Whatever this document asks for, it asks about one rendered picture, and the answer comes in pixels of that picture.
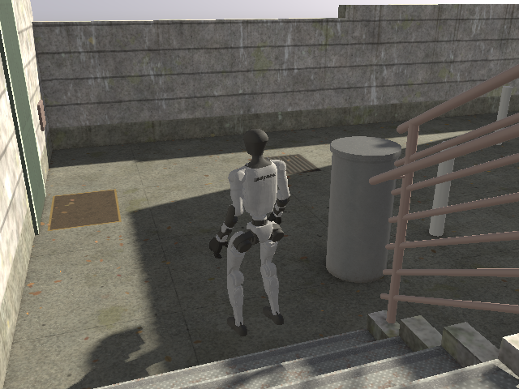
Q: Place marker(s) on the robot left hand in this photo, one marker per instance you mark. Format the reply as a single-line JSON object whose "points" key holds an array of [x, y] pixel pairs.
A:
{"points": [[216, 246]]}

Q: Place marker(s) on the left robot thigh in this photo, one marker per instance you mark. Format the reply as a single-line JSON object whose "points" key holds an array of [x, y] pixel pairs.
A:
{"points": [[239, 243]]}

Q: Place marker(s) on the left robot upper arm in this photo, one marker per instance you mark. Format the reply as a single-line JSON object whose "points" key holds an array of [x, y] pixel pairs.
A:
{"points": [[236, 178]]}

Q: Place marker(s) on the robot right hand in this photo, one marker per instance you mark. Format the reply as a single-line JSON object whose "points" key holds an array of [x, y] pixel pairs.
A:
{"points": [[276, 219]]}

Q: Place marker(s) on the left robot forearm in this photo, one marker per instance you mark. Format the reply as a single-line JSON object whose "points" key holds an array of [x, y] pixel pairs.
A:
{"points": [[228, 224]]}

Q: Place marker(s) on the right robot upper arm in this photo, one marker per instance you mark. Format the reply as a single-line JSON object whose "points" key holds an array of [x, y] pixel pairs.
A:
{"points": [[282, 181]]}

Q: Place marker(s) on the robot left shin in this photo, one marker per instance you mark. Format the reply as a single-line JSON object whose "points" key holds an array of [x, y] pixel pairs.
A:
{"points": [[235, 298]]}

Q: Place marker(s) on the right robot forearm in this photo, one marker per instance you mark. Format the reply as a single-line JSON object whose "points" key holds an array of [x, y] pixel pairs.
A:
{"points": [[280, 207]]}

